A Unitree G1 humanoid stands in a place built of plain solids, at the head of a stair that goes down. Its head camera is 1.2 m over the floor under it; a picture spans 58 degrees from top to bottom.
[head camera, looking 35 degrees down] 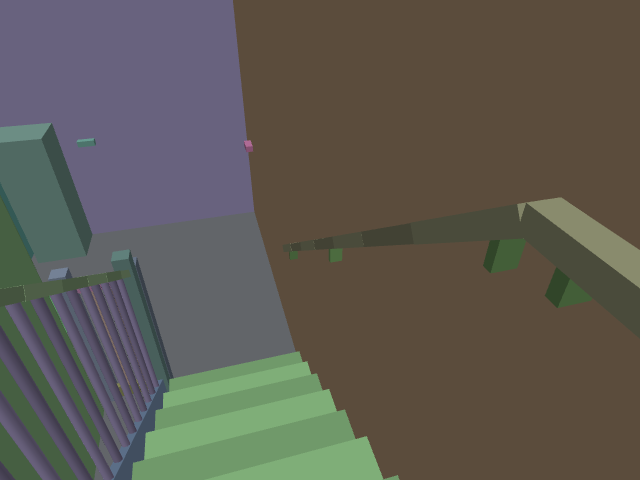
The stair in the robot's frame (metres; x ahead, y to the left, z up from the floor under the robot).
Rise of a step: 0.18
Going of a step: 0.24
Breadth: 0.90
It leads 16 degrees to the left of straight ahead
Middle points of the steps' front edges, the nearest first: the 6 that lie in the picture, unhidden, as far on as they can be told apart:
0.80 0.26 -0.35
1.03 0.32 -0.53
1.26 0.39 -0.70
1.50 0.45 -0.88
1.73 0.52 -1.06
1.96 0.58 -1.23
